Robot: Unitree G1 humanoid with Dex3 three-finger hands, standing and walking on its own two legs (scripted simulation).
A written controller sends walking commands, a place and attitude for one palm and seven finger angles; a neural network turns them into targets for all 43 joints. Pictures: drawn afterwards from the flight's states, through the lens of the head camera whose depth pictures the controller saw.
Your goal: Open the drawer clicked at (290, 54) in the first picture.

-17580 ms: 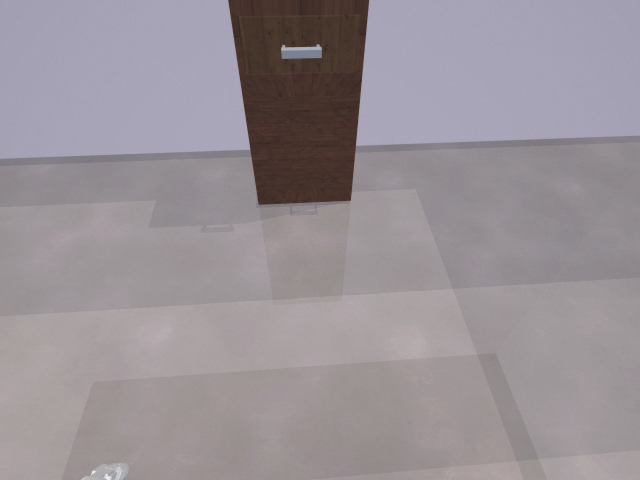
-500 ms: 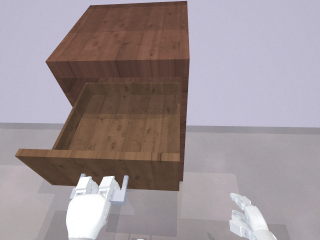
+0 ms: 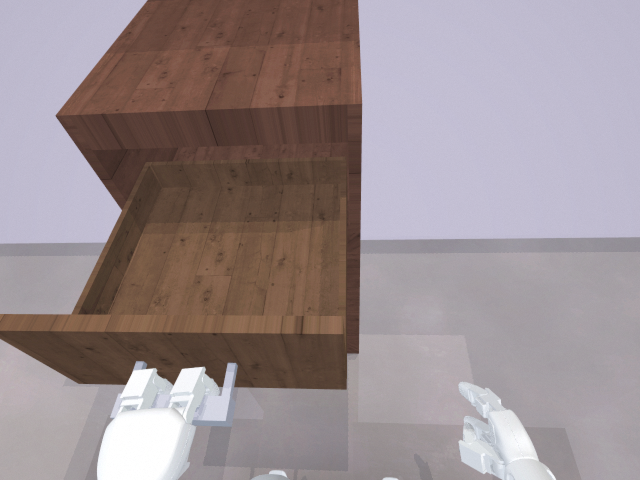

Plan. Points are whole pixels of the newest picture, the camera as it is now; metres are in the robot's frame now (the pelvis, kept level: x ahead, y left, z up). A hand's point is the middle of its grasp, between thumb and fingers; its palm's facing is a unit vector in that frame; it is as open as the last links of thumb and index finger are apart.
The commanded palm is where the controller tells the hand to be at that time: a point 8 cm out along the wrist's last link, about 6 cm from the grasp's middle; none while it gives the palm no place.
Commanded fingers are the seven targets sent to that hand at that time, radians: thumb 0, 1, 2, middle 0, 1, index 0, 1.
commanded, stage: open the thumb to release the handle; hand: left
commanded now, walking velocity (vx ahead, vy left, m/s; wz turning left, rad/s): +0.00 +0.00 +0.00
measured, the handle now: (179, 389) +0.22 +0.19 +0.01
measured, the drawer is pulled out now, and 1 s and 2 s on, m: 0.30 0.30 0.30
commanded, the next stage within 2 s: lift the hand off the handle in 0.46 s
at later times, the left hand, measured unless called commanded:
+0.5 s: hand (171, 448) +0.17 +0.19 +0.00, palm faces +0.02 -0.14 -0.99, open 12.7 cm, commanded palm +0.13 +0.19 +0.05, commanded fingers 0.00 -0.50 0.30 -0.30 -1.20 -0.30 -1.20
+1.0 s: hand (170, 433) +0.18 +0.19 +0.00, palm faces +0.01 -0.14 -0.99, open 13.7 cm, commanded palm +0.16 +0.19 +0.07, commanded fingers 0.00 -0.50 0.30 -0.30 -1.20 -0.30 -1.20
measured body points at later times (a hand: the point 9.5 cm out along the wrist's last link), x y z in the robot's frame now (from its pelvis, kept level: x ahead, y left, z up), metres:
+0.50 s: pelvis -0.01 +0.00 +0.00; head +0.03 -0.03 +0.45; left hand +0.16 +0.19 +0.05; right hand +0.21 -0.20 -0.09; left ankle -0.01 +0.13 -0.67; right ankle -0.02 -0.07 -0.67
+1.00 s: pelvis -0.02 +0.01 +0.01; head +0.01 -0.02 +0.46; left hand +0.17 +0.20 +0.05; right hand +0.18 -0.20 -0.09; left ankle -0.01 +0.13 -0.67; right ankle -0.02 -0.07 -0.67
